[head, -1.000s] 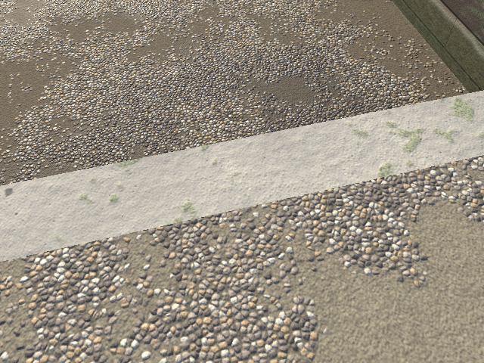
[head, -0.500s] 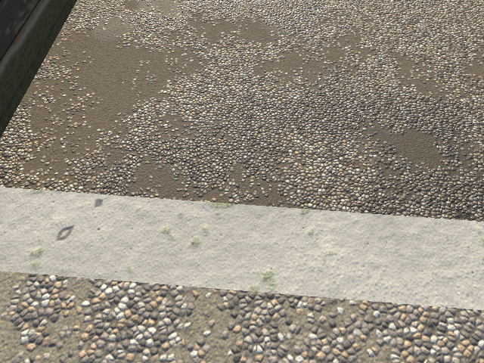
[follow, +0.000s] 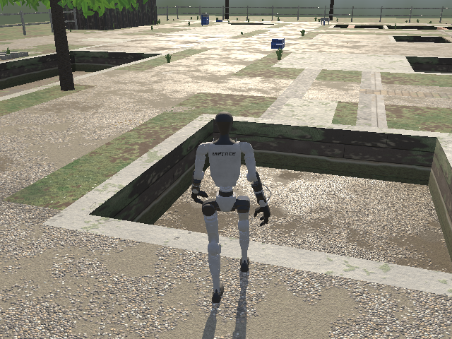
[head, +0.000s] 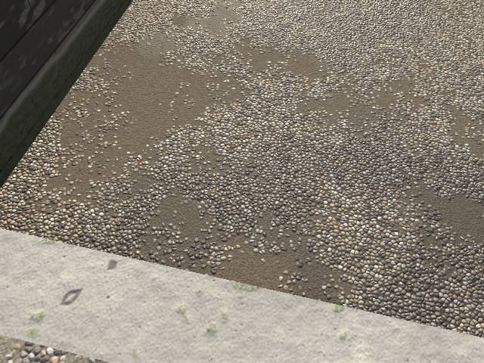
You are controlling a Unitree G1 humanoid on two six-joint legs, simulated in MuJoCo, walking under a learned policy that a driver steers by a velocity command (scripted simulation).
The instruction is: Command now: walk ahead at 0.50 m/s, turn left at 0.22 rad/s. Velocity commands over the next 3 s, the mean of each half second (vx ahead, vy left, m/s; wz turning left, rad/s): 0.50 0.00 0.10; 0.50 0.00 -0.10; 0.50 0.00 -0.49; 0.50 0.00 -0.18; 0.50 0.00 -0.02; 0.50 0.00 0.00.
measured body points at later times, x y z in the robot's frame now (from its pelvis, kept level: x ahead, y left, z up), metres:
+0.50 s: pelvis +0.23 -0.03 +0.01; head +0.23 -0.04 +0.46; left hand +0.21 +0.22 -0.12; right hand +0.39 -0.26 -0.11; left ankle +0.36 +0.12 -0.68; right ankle +0.20 -0.10 -0.73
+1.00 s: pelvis +0.37 +0.01 +0.00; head +0.37 +0.01 +0.45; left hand +0.53 +0.25 -0.11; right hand +0.40 -0.26 -0.12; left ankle +0.38 +0.08 -0.73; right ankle +0.43 -0.13 -0.68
